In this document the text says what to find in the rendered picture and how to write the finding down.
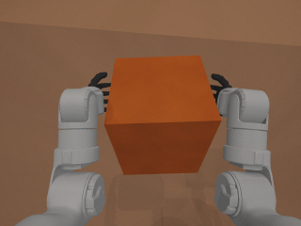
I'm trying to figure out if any right robot hand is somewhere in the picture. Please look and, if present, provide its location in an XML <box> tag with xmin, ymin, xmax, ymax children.
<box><xmin>210</xmin><ymin>73</ymin><xmax>232</xmax><ymax>117</ymax></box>

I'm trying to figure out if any carton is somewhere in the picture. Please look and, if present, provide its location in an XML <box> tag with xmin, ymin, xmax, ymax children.
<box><xmin>104</xmin><ymin>56</ymin><xmax>222</xmax><ymax>175</ymax></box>

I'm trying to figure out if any robot right upper arm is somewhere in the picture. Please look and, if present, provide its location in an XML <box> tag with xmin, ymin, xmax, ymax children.
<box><xmin>214</xmin><ymin>170</ymin><xmax>301</xmax><ymax>226</ymax></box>

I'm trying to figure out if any robot left forearm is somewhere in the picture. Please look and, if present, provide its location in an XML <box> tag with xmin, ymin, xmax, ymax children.
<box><xmin>46</xmin><ymin>86</ymin><xmax>104</xmax><ymax>208</ymax></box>

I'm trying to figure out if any left robot hand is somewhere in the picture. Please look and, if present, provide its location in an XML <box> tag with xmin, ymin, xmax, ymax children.
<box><xmin>88</xmin><ymin>72</ymin><xmax>111</xmax><ymax>112</ymax></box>

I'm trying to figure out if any robot right forearm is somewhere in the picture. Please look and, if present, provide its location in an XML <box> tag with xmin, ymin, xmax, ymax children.
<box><xmin>216</xmin><ymin>88</ymin><xmax>277</xmax><ymax>206</ymax></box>

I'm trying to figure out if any robot left upper arm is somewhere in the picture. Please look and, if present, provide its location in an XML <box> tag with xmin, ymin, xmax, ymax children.
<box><xmin>14</xmin><ymin>171</ymin><xmax>105</xmax><ymax>226</ymax></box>

